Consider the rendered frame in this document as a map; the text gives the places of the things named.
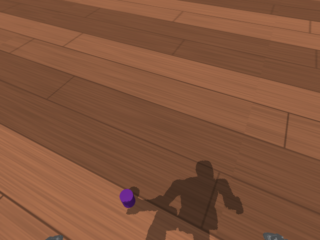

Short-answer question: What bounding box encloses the can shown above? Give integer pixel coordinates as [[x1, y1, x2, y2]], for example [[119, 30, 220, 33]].
[[119, 189, 136, 208]]

